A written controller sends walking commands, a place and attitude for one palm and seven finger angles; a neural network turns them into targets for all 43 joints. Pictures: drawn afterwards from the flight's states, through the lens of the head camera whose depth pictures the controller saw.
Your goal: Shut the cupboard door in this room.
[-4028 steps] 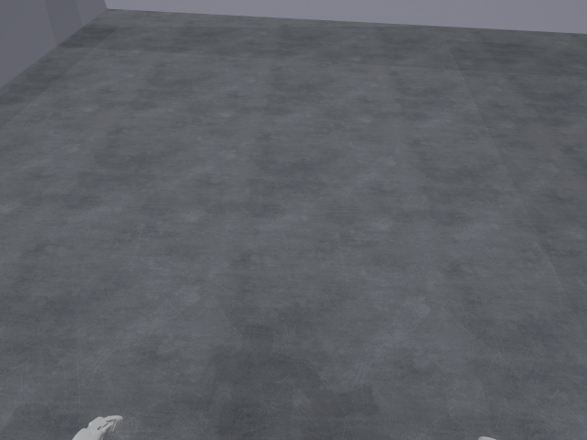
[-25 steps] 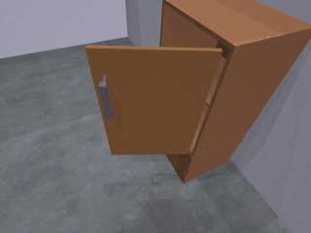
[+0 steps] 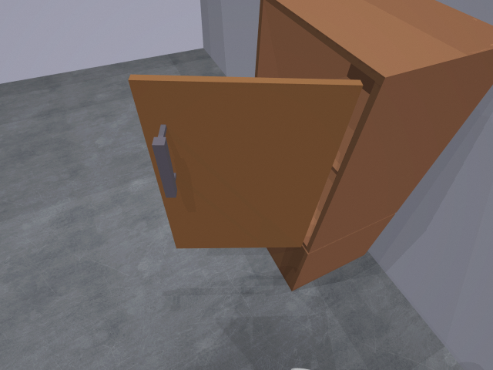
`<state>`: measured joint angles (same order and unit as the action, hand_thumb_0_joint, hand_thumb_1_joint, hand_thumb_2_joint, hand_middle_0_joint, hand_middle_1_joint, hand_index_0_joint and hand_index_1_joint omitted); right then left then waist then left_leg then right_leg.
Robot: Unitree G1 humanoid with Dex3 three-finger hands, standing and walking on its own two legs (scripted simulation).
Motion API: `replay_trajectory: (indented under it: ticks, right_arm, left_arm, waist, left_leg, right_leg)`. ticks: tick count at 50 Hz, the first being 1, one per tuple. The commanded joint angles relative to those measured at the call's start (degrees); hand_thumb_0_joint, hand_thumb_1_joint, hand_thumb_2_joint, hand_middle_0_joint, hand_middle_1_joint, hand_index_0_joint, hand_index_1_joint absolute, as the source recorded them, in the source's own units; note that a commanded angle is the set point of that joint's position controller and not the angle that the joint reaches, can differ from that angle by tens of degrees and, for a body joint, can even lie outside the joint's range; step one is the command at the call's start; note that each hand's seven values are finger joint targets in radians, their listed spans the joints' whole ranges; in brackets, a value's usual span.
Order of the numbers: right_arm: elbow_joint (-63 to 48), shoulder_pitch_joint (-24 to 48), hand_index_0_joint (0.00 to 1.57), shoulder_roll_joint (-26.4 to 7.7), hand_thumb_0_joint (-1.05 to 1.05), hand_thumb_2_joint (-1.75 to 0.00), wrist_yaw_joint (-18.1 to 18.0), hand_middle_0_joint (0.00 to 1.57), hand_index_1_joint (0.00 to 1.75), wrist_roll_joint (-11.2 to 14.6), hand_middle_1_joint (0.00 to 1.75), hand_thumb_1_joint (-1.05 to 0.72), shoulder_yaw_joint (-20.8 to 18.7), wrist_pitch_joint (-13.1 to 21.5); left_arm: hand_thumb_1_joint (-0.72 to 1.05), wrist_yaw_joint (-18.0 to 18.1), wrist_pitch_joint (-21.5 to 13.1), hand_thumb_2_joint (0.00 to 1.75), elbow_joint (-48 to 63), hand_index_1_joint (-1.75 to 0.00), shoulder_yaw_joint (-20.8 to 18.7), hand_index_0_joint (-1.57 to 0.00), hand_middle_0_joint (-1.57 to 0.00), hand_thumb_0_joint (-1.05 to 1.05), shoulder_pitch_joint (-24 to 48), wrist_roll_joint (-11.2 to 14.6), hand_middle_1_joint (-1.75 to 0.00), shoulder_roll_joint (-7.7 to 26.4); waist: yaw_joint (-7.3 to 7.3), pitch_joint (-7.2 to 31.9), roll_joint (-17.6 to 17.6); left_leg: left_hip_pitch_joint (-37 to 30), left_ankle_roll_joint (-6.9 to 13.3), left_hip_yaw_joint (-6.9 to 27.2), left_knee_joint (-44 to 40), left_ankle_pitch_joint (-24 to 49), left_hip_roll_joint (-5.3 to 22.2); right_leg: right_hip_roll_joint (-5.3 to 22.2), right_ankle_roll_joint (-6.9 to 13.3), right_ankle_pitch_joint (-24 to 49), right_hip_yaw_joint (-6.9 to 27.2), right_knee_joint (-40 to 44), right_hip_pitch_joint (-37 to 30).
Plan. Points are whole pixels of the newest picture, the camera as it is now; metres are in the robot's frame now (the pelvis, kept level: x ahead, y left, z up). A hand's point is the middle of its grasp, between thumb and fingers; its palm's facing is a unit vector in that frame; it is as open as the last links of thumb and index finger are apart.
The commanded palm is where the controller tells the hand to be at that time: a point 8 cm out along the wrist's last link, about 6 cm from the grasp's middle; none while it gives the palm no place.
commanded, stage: shuffle to correct the standing spot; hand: left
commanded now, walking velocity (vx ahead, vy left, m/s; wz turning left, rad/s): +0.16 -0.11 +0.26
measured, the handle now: (167, 162) +0.49 +0.19 +0.03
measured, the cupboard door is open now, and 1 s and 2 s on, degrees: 66 66 66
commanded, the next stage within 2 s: come to a stop and stand still in 0.02 s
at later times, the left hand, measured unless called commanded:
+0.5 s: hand out of the picture +0.08 +0.18 -0.19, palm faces +0.13 -0.97 -0.20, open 7.3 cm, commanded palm none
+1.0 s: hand out of the picture +0.00 +0.14 -0.17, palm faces +0.10 -0.98 -0.15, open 7.4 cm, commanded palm none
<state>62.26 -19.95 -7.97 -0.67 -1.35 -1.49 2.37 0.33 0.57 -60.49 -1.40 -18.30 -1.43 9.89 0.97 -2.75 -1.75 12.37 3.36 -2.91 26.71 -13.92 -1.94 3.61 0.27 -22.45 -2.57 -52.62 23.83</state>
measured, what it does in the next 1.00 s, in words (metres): steps on the spot: right foot, then left foot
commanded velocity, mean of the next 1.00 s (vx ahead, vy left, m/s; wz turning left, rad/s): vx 0.00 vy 0.01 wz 0.02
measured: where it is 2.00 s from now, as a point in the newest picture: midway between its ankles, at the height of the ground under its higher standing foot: outside the picture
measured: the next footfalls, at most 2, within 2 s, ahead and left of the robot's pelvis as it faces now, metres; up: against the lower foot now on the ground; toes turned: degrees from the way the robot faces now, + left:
right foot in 0.14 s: +0.12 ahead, -0.15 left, +0.00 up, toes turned -1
left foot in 0.42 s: +0.14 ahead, +0.08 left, +0.00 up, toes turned +8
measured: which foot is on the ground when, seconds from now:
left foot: down 0.00-0.16, up 0.18-0.40, down 0.42-0.82, up 0.84-1.00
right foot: up 0.00-0.12, down 0.14-0.44, up 0.46-0.78, down 0.80-1.00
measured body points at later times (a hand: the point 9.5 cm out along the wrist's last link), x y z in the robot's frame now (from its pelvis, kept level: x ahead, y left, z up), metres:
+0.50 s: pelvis +0.06 +0.00 -0.01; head +0.09 +0.02 +0.44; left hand +0.08 +0.23 -0.18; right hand +0.16 -0.23 -0.15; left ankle +0.10 +0.07 -0.74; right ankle +0.07 -0.14 -0.72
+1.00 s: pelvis +0.02 -0.01 +0.00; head +0.03 -0.01 +0.45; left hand -0.01 +0.20 -0.16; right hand +0.04 -0.26 -0.15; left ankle +0.02 +0.09 -0.72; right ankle -0.02 -0.15 -0.74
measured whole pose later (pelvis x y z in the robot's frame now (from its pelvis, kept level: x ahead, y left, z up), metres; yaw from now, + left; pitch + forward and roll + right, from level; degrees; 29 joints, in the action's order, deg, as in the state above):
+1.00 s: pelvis +0.02 -0.01 +0.00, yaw +3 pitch +0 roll -1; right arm 61.5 -15.3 -11.3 0.1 -1.1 -3.3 -1.6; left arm 1.4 -0.2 -60.0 -0.9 -20.4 -1.5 6.6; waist -0.4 -1.1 0.3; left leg 19.2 -0.7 -2.3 41.6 -20.2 1.0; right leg 1.0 -0.7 -16.5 -1.4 -23.4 6.4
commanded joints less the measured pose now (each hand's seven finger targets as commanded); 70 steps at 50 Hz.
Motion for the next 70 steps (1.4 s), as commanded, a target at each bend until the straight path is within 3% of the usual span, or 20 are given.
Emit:
replay_trajectory:
  ticks: [1, 5, 6, 8, 9, 12, 17, 20, 23, 31, 38, 40, 42, 45, 50, 52, 56, 60, 63, 70]
  right_arm:
    - [-1.7, -1.6, 0.2, -10.0, 0.0, -0.9, -1.2, 0.2, 0.3, 0.0, 0.3, -0.9, -2.4, 0.7]
    - [-1.6, 0.4, 0.2, -9.1, 0.0, -0.9, -1.1, 0.2, 0.3, 0.0, 0.3, -0.9, -2.7, -0.4]
    - [-1.5, 0.0, 0.2, -7.4, 0.0, -0.9, -0.8, 0.2, 0.3, 0.2, 0.3, -0.9, -2.4, -0.5]
    - [-3.5, 1.4, 0.2, -3.7, 0.0, -0.9, -0.4, 0.2, 0.3, 0.2, 0.3, -0.9, -1.7, -1.0]
    - [-3.9, 3.4, 0.2, -4.4, 0.0, -0.9, -0.4, 0.2, 0.3, 0.1, 0.3, -0.9, -2.1, -1.1]
    - [-1.5, 0.2, 0.2, -3.1, 0.0, -0.9, -0.5, 0.2, 0.3, 0.6, 0.3, -0.9, -1.7, -2.5]
    - [-2.7, 1.6, 0.2, -2.4, 0.0, -0.9, -0.6, 0.2, 0.3, 1.2, 0.3, -0.9, -1.9, -3.3]
    - [-3.4, 1.2, 0.2, -4.9, 0.0, -0.9, -0.6, 0.2, 0.3, 0.8, 0.3, -0.9, -2.7, -3.4]
    - [-5.8, 3.0, 0.2, -11.1, 0.0, -0.9, -0.7, 0.2, 0.3, 0.1, 0.3, -0.9, -3.5, -2.9]
    - [-8.0, 8.0, 0.2, -9.8, 0.0, -0.9, -1.6, 0.2, 0.3, 0.3, 0.3, -0.9, -3.1, -2.7]
    - [-6.1, 8.8, 0.2, -9.2, 0.0, -0.9, -0.7, 0.2, 0.3, 0.1, 0.3, -0.9, -3.0, -3.5]
    - [-6.5, 9.8, 0.2, -4.4, 0.0, -0.9, -0.3, 0.2, 0.3, 1.0, 0.3, -0.9, -2.1, -4.4]
    - [-7.1, 10.2, 0.2, -5.1, 0.0, -0.9, 0.4, 0.2, 0.3, 0.2, 0.3, -0.9, -2.6, -4.9]
    - [-4.7, 7.2, 0.2, -5.0, 0.0, -0.9, 0.8, 0.2, 0.3, 0.0, 0.3, -0.9, -2.3, -3.7]
    - [-4.5, 6.7, 0.2, -4.0, 0.0, -0.9, 0.3, 0.2, 0.3, 0.4, 0.3, -0.9, -1.5, -1.8]
    - [-2.2, 2.4, 0.2, -4.0, 0.0, -0.9, -0.2, 0.2, 0.3, 0.6, 0.3, -0.9, -1.1, -0.9]
    - [0.6, -1.8, 0.2, -9.0, 0.0, -0.9, -1.3, 0.2, 0.3, 0.2, 0.3, -0.9, -1.1, -0.9]
    - [1.2, 0.2, 0.2, -6.7, 0.0, -0.9, -2.3, 0.2, 0.3, 0.6, 0.3, -0.9, 0.2, -0.8]
    - [1.9, 0.4, 0.2, -4.9, 0.0, -0.9, -2.0, 0.2, 0.3, 1.1, 0.3, -0.9, 0.5, -0.9]
    - [4.3, -1.5, 0.2, -4.0, 0.0, -0.9, -1.7, 0.2, 0.3, 0.9, 0.3, -0.9, 0.5, -1.2]
  left_arm:
    - [0.9, -0.3, -1.4, 0.9, 5.4, -0.3, -0.7, -0.2, -0.2, 0.0, 1.3, 0.4, -0.3, 1.6]
    - [0.9, 0.0, -1.7, 0.9, 3.9, -0.3, -1.5, -0.2, -0.2, 0.0, -3.1, 0.2, -0.3, 1.7]
    - [0.9, 0.4, -2.1, 0.9, 2.9, -0.3, -1.9, -0.2, -0.2, 0.0, -5.7, 0.1, -0.3, 3.6]
    - [0.9, 1.5, -2.4, 0.9, 2.5, -0.3, -2.8, -0.2, -0.2, 0.0, -9.5, 0.2, -0.3, 9.3]
    - [0.9, 1.6, -2.2, 0.9, 2.9, -0.3, -2.6, -0.2, -0.2, 0.0, -7.5, 0.2, -0.3, 7.8]
    - [0.9, 2.2, -2.6, 0.9, 5.1, -0.3, -1.8, -0.2, -0.2, 0.0, 1.4, 0.2, -0.3, 5.5]
    - [0.9, 2.9, -1.3, 0.9, 6.2, -0.3, -3.0, -0.2, -0.2, 0.0, 1.7, -0.2, -0.3, 8.5]
    - [0.9, 2.7, -0.3, 0.9, 6.9, -0.3, -3.1, -0.2, -0.2, 0.0, 2.5, 0.4, -0.3, 8.8]
    - [0.9, 3.0, 1.0, 0.9, 8.0, -0.3, -2.0, -0.2, -0.2, 0.0, 1.3, 0.5, -0.3, 4.0]
    - [0.9, 2.4, 1.8, 0.9, 6.7, -0.3, -2.1, -0.2, -0.2, 0.0, 0.6, 0.6, -0.3, 3.5]
    - [0.9, 1.7, 1.1, 0.9, 3.2, -0.3, -1.2, -0.2, -0.2, 0.0, -6.5, 0.2, -0.3, 1.9]
    - [0.9, 1.9, 0.4, 0.9, 2.3, -0.3, -1.4, -0.2, -0.2, 0.0, -7.9, -0.4, -0.3, 5.6]
    - [0.9, 2.2, 0.2, 0.9, 5.4, -0.3, -1.8, -0.2, -0.2, 0.0, 0.7, -0.1, -0.3, 8.9]
    - [0.9, 2.0, -1.6, 0.9, 5.2, -0.3, -1.5, -0.2, -0.2, 0.0, 1.6, 0.3, -0.3, 6.3]
    - [0.9, 1.4, -2.0, 0.9, 2.6, -0.3, -2.0, -0.2, -0.2, 0.0, -5.0, -0.4, -0.3, 7.5]
    - [0.9, 1.3, -1.7, 0.9, 2.2, -0.3, -1.7, -0.2, -0.2, 0.0, -4.1, 0.1, -0.3, 6.4]
    - [0.9, 1.6, -0.5, 0.9, 1.3, -0.3, -0.2, -0.2, -0.2, 0.0, -2.7, 0.1, -0.3, 1.0]
    - [0.9, 1.8, -0.3, 0.9, -1.2, -0.3, 0.4, -0.2, -0.2, 0.0, -4.5, 0.7, -0.3, 0.5]
    - [0.9, 1.9, -1.0, 0.9, -2.9, -0.3, 0.5, -0.2, -0.2, 0.0, -5.7, 0.9, -0.3, 1.8]
    - [0.9, 2.2, -0.6, 0.9, -3.0, -0.3, 0.7, -0.2, -0.2, 0.0, -3.7, 0.8, -0.3, 1.1]
  waist:
    - [-0.33, 0.8, 7.3]
    - [-2.95, 2.1, 3.5]
    - [-3.89, 2.4, -0.5]
    - [-5.23, 1.3, -14.9]
    - [-4.58, -1.5, -7.2]
    - [-0.22, -1.8, -6.5]
    - [-0.89, 1.5, -4.6]
    - [-0.1, 2.9, -3.7]
    - [0.0, 5.2, 13.9]
    - [-0.32, 7.8, 6.9]
    - [-2.32, 5.1, 5.8]
    - [-2.15, -0.2, -8.3]
    - [-0.43, -6.9, -7.8]
    - [-0.17, -6.4, -8.2]
    - [-2.61, -1.7, -5.8]
    - [-1.3, -0.4, -3.7]
    - [-0.66, 0.8, 15.0]
    - [-2.62, -0.4, 7.6]
    - [-2.18, 0.9, 2.3]
    - [-1.35, -2.8, -0.7]
  left_leg:
    - [-0.5, 7.8, 15.2, -14.3, 3.4, 15.3]
    - [8.0, 4.3, 12.8, -7.0, -6.0, 11.6]
    - [13.0, 2.1, 9.4, -0.7, -9.8, 8.1]
    - [23.4, -1.9, -1.1, 19.2, -19.1, 1.5]
    - [21.8, -2.1, 1.0, 26.1, -18.4, 3.0]
    - [14.3, -3.9, 2.2, 27.1, -13.6, 5.0]
    - [6.5, -5.6, -1.3, 10.8, -5.2, 2.3]
    - [-3.6, -4.8, -1.3, 0.0, 11.5, 3.7]
    - [-3.3, 7.9, 13.8, -5.9, 46.5, 21.2]
    - [-6.4, 8.7, 10.6, -6.5, 29.9, 18.3]
    - [4.3, 2.6, 10.2, -11.1, -6.6, 13.6]
    - [10.8, -3.6, 2.2, -0.3, -12.7, 3.6]
    - [6.4, -4.9, 1.8, 14.5, -8.5, 3.2]
    - [12.0, -3.9, 1.5, 19.3, -4.6, 3.5]
    - [8.2, -4.2, -1.3, 5.7, -7.1, 2.6]
    - [-2.5, -3.6, -0.8, -3.3, 1.1, 2.2]
    - [-4.7, 3.3, 13.6, -10.2, 14.8, 14.6]
    - [-3.3, 3.9, 10.3, -7.2, 27.0, 13.0]
    - [-2.4, -0.3, 5.8, -5.0, 18.8, 8.2]
    - [-2.3, -0.9, 5.6, -8.3, 13.2, 7.7]
  right_leg:
    - [1.0, -0.7, 2.7, 0.7, 9.5, 0.0]
    - [-1.9, -0.9, 9.6, -1.5, 25.5, -16.7]
    - [0.7, 0.1, 7.1, 2.4, 29.5, -23.0]
    - [18.9, 9.0, 1.9, 24.1, 39.9, -25.1]
    - [19.3, 11.7, 6.9, 23.0, 40.2, -19.8]
    - [14.7, 10.7, 28.0, 12.6, 36.5, -12.6]
    - [13.1, 9.9, 46.9, 7.0, 26.8, -14.4]
    - [9.9, 5.4, 38.5, 4.8, 21.7, -9.6]
    - [-1.9, -1.1, -11.0, -0.3, 2.5, -5.5]
    - [-1.9, -2.1, -5.7, 4.1, -3.1, -1.6]
    - [-2.6, 0.1, 3.0, -0.8, 27.9, -19.0]
    - [7.4, 4.5, -10.0, 14.2, 41.8, -14.9]
    - [17.2, 10.9, -22.0, 22.4, 50.8, 2.5]
    - [9.7, 8.3, -1.0, 13.7, 44.0, -8.2]
    - [10.3, 8.2, 18.1, 10.9, 34.4, -17.9]
    - [6.5, 5.2, 17.1, 7.5, 29.3, -13.1]
    - [-0.8, -0.4, -0.5, -1.8, 19.7, -8.9]
    - [1.0, -0.1, 3.9, 0.4, 24.0, -12.6]
    - [3.7, 1.1, 18.3, 3.2, 31.0, -17.4]
    - [3.5, -0.1, 14.5, 1.5, 32.0, -15.2]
